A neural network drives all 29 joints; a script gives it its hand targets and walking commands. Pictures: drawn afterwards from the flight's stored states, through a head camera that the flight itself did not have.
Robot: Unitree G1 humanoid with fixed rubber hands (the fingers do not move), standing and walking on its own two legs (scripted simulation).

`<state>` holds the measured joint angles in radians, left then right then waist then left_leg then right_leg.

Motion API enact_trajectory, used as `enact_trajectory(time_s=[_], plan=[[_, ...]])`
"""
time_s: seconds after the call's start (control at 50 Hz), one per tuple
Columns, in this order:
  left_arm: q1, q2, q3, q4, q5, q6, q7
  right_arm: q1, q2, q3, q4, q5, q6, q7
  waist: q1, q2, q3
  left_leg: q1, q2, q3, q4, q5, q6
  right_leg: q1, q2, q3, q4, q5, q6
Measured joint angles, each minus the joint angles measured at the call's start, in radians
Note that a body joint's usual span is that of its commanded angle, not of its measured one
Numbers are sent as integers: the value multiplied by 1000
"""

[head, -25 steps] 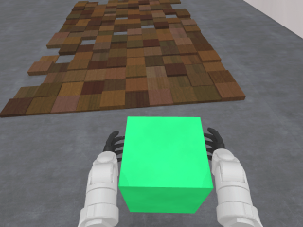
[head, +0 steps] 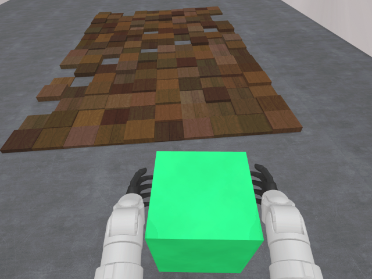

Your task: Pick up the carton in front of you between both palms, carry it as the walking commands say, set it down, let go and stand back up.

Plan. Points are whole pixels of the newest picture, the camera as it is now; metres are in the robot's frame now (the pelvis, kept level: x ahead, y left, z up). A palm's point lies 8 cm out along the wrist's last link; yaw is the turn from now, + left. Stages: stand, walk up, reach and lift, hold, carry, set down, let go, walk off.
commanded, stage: reach and lift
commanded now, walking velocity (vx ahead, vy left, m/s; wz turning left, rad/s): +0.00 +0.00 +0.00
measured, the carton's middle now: (200, 214) +0.29 +0.00 -0.04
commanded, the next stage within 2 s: hold in 0.10 s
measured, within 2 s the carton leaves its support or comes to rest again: neither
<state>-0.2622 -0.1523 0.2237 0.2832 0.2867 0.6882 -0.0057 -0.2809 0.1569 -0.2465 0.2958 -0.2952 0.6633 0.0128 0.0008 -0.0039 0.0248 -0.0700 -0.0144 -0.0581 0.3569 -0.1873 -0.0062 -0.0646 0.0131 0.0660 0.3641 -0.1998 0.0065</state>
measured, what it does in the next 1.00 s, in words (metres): stands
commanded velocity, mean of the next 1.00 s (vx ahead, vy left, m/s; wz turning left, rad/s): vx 0.00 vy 0.00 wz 0.00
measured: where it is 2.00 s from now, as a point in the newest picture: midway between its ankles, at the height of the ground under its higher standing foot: outside the picture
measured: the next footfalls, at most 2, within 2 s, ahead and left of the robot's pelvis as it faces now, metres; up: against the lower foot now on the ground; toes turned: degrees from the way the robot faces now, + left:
left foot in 1.68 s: +0.23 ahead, +0.09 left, +0.00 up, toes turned +10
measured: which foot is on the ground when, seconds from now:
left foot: down 0.00-1.00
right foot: down 0.00-1.00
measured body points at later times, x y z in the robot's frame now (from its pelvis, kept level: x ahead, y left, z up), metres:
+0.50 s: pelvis -0.01 +0.00 +0.00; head -0.06 +0.00 +0.45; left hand +0.29 +0.15 +0.04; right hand +0.29 -0.15 +0.04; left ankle +0.01 +0.13 -0.75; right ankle +0.01 -0.13 -0.75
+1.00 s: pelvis -0.01 +0.00 +0.00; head -0.05 +0.00 +0.45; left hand +0.29 +0.15 +0.04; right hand +0.29 -0.15 +0.05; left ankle +0.01 +0.13 -0.75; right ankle +0.01 -0.13 -0.75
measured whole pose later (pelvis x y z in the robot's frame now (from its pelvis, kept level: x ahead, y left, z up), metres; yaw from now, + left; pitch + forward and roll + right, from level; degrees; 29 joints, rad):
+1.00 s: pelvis -0.01 +0.00 +0.00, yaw +0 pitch -8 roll +0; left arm -0.27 -0.15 0.21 0.22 0.28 0.77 -0.01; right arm -0.28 0.16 -0.23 0.23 -0.29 0.75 0.02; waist 0.00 0.00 0.04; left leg -0.03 -0.02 -0.06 0.35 -0.18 -0.01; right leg -0.02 0.01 0.07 0.36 -0.19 0.01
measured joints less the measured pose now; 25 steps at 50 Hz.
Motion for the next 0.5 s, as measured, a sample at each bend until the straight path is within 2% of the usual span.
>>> enact_trajectory(time_s=[0.12,0.26,0.5], plan=[[3,1,-4,-14,-3,16,0,3,-1,6,-15,4,16,-1,0,1,1,9,0,-1,-4,2,-1,9,0,-1,-3,2,0],[34,8,-39,-89,-25,60,6,35,-8,42,-92,27,63,-8,-3,1,-6,38,1,-3,-27,14,-1,39,0,-2,-27,14,0],[-13,-3,-1,-53,-6,84,-4,-12,3,2,-54,6,84,3,-3,0,19,30,-1,0,10,8,0,30,0,1,9,9,1]])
